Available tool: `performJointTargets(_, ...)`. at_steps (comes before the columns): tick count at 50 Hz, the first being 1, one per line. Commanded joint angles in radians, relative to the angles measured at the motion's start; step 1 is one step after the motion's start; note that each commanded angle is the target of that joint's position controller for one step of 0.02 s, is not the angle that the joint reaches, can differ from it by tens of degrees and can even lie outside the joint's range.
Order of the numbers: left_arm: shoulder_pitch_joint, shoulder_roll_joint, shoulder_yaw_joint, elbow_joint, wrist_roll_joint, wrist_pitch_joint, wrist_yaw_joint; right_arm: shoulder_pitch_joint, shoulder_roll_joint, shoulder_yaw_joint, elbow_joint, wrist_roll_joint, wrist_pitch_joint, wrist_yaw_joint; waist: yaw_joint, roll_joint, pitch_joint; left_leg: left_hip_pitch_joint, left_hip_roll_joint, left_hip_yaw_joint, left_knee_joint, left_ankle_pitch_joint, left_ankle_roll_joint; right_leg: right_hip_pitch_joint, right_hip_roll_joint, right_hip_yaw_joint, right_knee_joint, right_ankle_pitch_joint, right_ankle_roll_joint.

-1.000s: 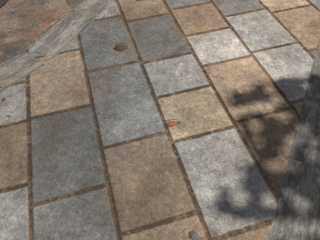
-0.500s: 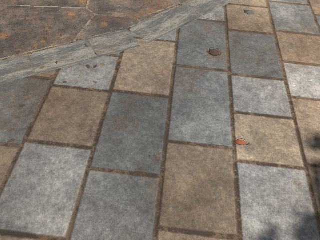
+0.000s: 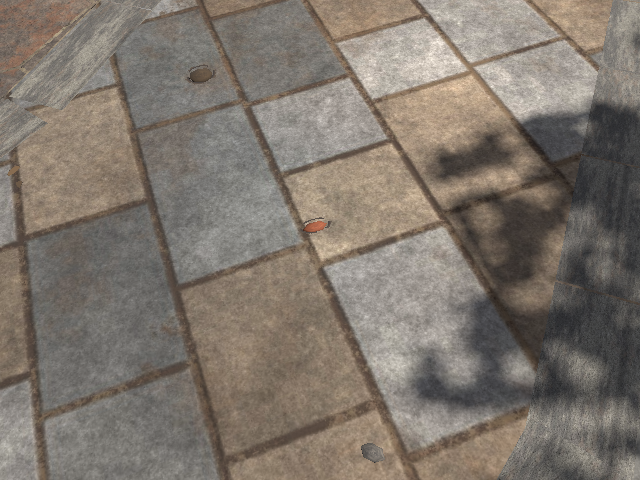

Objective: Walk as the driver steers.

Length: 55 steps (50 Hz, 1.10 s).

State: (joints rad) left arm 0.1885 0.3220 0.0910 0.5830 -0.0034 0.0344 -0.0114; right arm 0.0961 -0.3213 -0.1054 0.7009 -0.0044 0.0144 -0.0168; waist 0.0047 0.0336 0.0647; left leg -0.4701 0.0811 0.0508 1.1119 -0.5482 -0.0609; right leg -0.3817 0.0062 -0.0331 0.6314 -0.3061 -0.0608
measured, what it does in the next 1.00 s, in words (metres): steps on the spot, turning left: left foot, then right foot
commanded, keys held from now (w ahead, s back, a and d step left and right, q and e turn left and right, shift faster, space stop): shift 0.18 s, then q+shift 0.60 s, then shift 0.22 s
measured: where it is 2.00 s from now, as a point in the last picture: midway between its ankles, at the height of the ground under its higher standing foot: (303, 462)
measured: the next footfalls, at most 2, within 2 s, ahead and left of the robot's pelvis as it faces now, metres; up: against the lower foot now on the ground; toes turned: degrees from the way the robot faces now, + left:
left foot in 0.42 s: +0.09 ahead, +0.13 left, +0.00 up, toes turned -1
right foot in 0.78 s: +0.16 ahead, -0.10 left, +0.00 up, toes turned +24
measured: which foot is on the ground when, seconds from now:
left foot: up 0.00-0.40, down 0.42-0.78, up 0.80-1.00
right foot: down 0.00-0.46, up 0.48-0.76, down 0.78-1.00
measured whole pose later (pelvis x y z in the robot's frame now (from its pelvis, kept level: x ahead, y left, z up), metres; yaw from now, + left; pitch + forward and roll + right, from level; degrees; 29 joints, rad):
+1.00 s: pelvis +0.07 -0.02 +0.02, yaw +24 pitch +2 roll +1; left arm 0.20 0.25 0.06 0.67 0.01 -0.01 0.03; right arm 0.15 -0.35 -0.10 0.64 0.02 0.05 -0.03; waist 0.03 0.04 0.03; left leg -0.51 -0.05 -0.13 1.10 -0.43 -0.09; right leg -0.26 0.01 0.01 0.43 -0.21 -0.03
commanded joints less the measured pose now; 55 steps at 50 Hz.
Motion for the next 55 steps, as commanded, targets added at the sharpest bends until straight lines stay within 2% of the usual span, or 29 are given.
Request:
performJointTargets(1, 0.004, 0.166, 0.045, -0.066, -0.026, -0.029, 0.022, -0.078, -0.095, -0.018, -0.106, -0.008, -0.028, -0.022, 0.001, -0.098, -0.158, -0.311, -0.018, -0.133, 0.093, 0.119, 0.016, 0.323, -0.262, 0.386, -0.282, 0.404, -0.187)
performJointTargets(4, -0.049, 0.131, 0.02, -0.087, 0.0, -0.023, 0.041, 0.01, -0.078, -0.014, -0.053, -0.008, -0.02, -0.016, -0.03, -0.125, -0.207, -0.17, -0.05, -0.103, 0.081, 0.24, -0.01, 0.242, -0.206, 0.286, -0.269, 0.549, -0.169)
performJointTargets(9, -0.02, 0.133, 0.011, -0.062, 0.006, -0.019, 0.048, -0.013, -0.05, 0.006, -0.051, 0.002, -0.011, -0.016, 0.005, -0.157, -0.181, -0.134, -0.05, -0.104, -0.125, 0.28, -0.039, 0.252, -0.191, 0.286, -0.268, 0.459, -0.166)
performJointTargets(13, -0.061, 0.034, -0.033, -0.028, 0.033, -0.03, 0.033, 0.02, -0.021, 0.026, -0.023, 0.006, -0.012, 0.004, 0.014, -0.176, -0.162, 0.059, 0.0, -0.085, -0.336, 0.298, -0.026, 0.175, -0.192, 0.226, -0.287, 0.348, -0.156)
performJointTargets(15, -0.053, 0.07, -0.025, -0.003, 0.038, -0.035, 0.022, 0.006, -0.057, 0.02, -0.04, 0.016, -0.012, 0.009, 0.029, -0.186, -0.116, 0.091, -0.018, -0.055, -0.374, 0.251, -0.007, 0.156, -0.21, 0.233, -0.284, 0.33, -0.166)
performJointTargets(17, -0.05, 0.123, -0.006, 0.008, 0.025, -0.026, 0.028, -0.001, -0.094, 0.01, -0.066, 0.028, -0.016, 0.013, 0.034, -0.18, -0.08, 0.04, -0.041, -0.033, -0.405, 0.191, 0.016, 0.208, -0.242, 0.254, -0.247, 0.401, -0.177)
performJointTargets(19, -0.045, 0.136, 0.003, 0.014, 0.006, -0.014, 0.044, 0.028, -0.086, 0.011, -0.073, 0.032, -0.023, 0.023, 0.02, -0.16, -0.083, 0.029, -0.051, -0.02, -0.474, 0.216, 0.042, 0.272, -0.268, 0.261, -0.195, 0.505, -0.17)
performJointTargets(21, -0.033, 0.124, 0.008, 0.017, -0.005, -0.007, 0.059, 0.07, -0.089, 0.008, -0.072, 0.028, -0.028, 0.03, -0.002, -0.122, -0.102, 0.099, -0.045, -0.049, -0.605, 0.433, 0.084, 0.279, -0.235, 0.212, -0.121, 0.481, -0.108)
performJointTargets(22, -0.031, 0.104, 0.01, -0.001, 0.011, -0.015, 0.064, 0.098, -0.15, -0.01, -0.072, 0.023, -0.031, 0.026, 0.014, 0.0, -0.132, 0.183, 0.019, -0.177, -0.604, 0.743, 0.134, 0.214, -0.148, 0.128, 0.001, 0.372, -0.045)
performJointTargets(23, -0.082, 0.075, 0.005, -0.04, 0.037, -0.025, 0.064, 0.131, -0.208, -0.031, -0.065, 0.029, -0.032, 0.019, 0.018, 0.172, -0.154, 0.283, 0.139, -0.407, -0.646, 0.921, 0.261, 0.043, 0.01, -0.003, 0.171, 0.185, 0.052)
performJointTargets(24, -0.189, 0.052, -0.003, -0.065, 0.04, -0.032, 0.062, 0.215, -0.196, -0.031, -0.059, 0.012, -0.032, 0.015, -0.072, 0.258, -0.16, 0.419, 0.243, -0.609, -0.736, 0.982, 0.395, -0.182, 0.117, 0.038, 0.368, -0.291, 0.093)
performJointTargets(25, -0.18, 0.042, -0.003, -0.069, 0.024, -0.037, 0.054, 0.244, -0.185, -0.026, -0.055, -0.004, -0.043, 0.011, -0.076, 0.188, -0.199, 0.484, 0.257, -0.618, -0.748, 0.933, 0.413, -0.257, 0.094, 0.128, 0.522, -0.386, 0.096)
performJointTargets(27, -0.145, 0.037, 0.0, -0.046, 0.005, -0.035, 0.043, 0.139, -0.169, -0.027, -0.078, 0.022, -0.044, 0.0, -0.015, 0.063, -0.174, 0.467, 0.166, -0.489, -0.715, 0.884, 0.322, -0.298, 0.05, 0.16, 0.526, -0.267, 0.103)
performJointTargets(28, -0.153, 0.043, 0.003, -0.044, 0.009, -0.036, 0.045, 0.092, -0.152, -0.025, -0.094, 0.037, -0.033, -0.011, -0.003, 0.058, -0.175, 0.448, 0.133, -0.453, -0.716, 0.845, 0.286, -0.278, 0.032, 0.159, 0.437, -0.207, 0.111)
performJointTargets(29, -0.164, 0.026, 0.0, -0.045, 0.008, -0.04, 0.042, 0.071, -0.145, -0.025, -0.102, 0.043, -0.016, -0.018, 0.0, 0.068, -0.171, 0.419, 0.097, -0.436, -0.716, 0.834, 0.269, -0.241, 0.044, 0.137, 0.36, -0.172, 0.125)
performJointTargets(32, -0.144, 0.001, -0.005, -0.026, -0.002, -0.05, 0.029, 0.076, -0.166, -0.04, -0.117, 0.033, 0.016, -0.03, -0.007, 0.099, -0.207, 0.384, 0.064, -0.45, -0.698, 0.806, 0.259, -0.135, 0.079, 0.123, 0.188, -0.109, 0.142)
performJointTargets(36, -0.094, 0.036, 0.007, -0.004, -0.009, -0.06, 0.016, 0.044, -0.179, -0.047, -0.143, 0.039, 0.031, -0.025, -0.006, 0.155, -0.208, 0.29, 0.04, -0.532, -0.691, 0.695, 0.234, 0.017, 0.103, 0.123, -0.017, -0.029, 0.133)
performJointTargets(38, -0.025, 0.056, 0.022, 0.021, -0.009, -0.066, 0.014, -0.001, -0.165, -0.042, -0.159, 0.051, 0.034, -0.024, 0.033, 0.16, -0.196, 0.224, -0.002, -0.551, -0.656, 0.557, 0.19, 0.148, 0.09, 0.109, -0.225, 0.11, 0.115)
performJointTargets(39, 0.003, 0.091, 0.036, 0.032, -0.003, -0.066, 0.02, 0.015, -0.131, -0.031, -0.163, 0.047, 0.034, -0.024, 0.028, 0.121, -0.203, 0.137, -0.049, -0.525, -0.595, 0.383, 0.146, 0.265, 0.003, 0.157, -0.287, 0.172, 0.084)
performJointTargets(40, -0.003, 0.16, 0.047, 0.012, 0.015, -0.058, 0.03, 0.101, -0.05, -0.008, -0.149, 0.022, 0.034, -0.019, -0.025, -0.12, -0.232, 0.019, -0.175, -0.361, -0.346, 0.03, 0.088, 0.36, -0.247, 0.403, -0.321, 0.235, -0.011)
performJointTargets(41, -0.037, 0.183, 0.045, 0.003, 0.062, -0.058, 0.021, 0.122, -0.097, -0.021, -0.174, 0.018, 0.018, -0.018, -0.058, -0.309, -0.166, -0.141, -0.214, -0.283, -0.144, -0.122, 0.05, 0.267, -0.394, 0.67, -0.377, 0.259, -0.165)
performJointTargets(42, -0.081, 0.138, 0.034, -0.02, 0.056, -0.067, 0.022, 0.135, -0.168, -0.039, -0.153, 0.013, 0.009, -0.017, -0.066, -0.24, -0.129, -0.146, -0.139, -0.27, 0.019, -0.067, 0.027, 0.22, -0.404, 0.645, -0.379, 0.222, -0.214)
performJointTargets(43, -0.12, 0.083, 0.018, -0.023, 0.04, -0.068, 0.027, 0.121, -0.196, -0.047, -0.126, 0.019, 0.014, -0.017, -0.061, -0.156, -0.095, -0.137, -0.122, -0.252, 0.074, 0.01, 0.012, 0.178, -0.335, 0.503, -0.357, 0.195, -0.183)
performJointTargets(44, -0.132, 0.066, 0.011, -0.025, 0.026, -0.066, 0.032, 0.123, -0.172, -0.043, -0.103, 0.017, 0.022, -0.022, -0.057, -0.111, -0.084, -0.129, -0.121, -0.236, 0.105, 0.065, -0.002, 0.172, -0.265, 0.408, -0.343, 0.18, -0.147)
performJointTargets(46, -0.101, 0.07, 0.004, -0.006, 0.012, -0.062, 0.041, 0.101, -0.115, -0.022, -0.11, 0.017, 0.024, -0.02, -0.03, -0.116, -0.076, -0.131, -0.13, -0.21, 0.128, 0.127, -0.022, 0.181, -0.221, 0.313, -0.333, 0.308, -0.15)
performJointTargets(48, -0.043, 0.071, 0.003, 0.016, 0.017, -0.057, 0.046, 0.057, -0.081, -0.004, -0.128, 0.023, 0.019, -0.019, 0.0, -0.15, -0.102, -0.126, -0.129, -0.181, 0.031, 0.134, -0.035, 0.251, -0.208, 0.263, -0.318, 0.395, -0.165)
performJointTargets(52, -0.028, 0.096, 0.008, 0.036, 0.01, -0.047, 0.041, 0.018, -0.039, 0.025, -0.143, 0.012, 0.018, -0.013, 0.019, -0.206, -0.146, 0.015, -0.083, -0.127, -0.246, 0.088, -0.036, 0.286, -0.227, 0.224, -0.292, 0.445, -0.176)
performJointTargets(54, -0.014, 0.116, 0.013, 0.047, 0.002, -0.04, 0.036, 0.022, -0.046, 0.027, -0.136, 0.017, 0.019, -0.007, 0.03, -0.235, -0.147, 0.101, -0.088, -0.079, -0.375, 0.103, -0.029, 0.261, -0.23, 0.218, -0.28, 0.469, -0.178)
performJointTargets(55, 0.018, 0.115, 0.011, 0.059, -0.004, -0.037, 0.033, 0.048, -0.044, 0.03, -0.123, 0.021, 0.02, -0.004, 0.034, -0.224, -0.177, 0.159, -0.094, -0.057, -0.453, 0.128, -0.016, 0.25, -0.229, 0.223, -0.301, 0.268, -0.171)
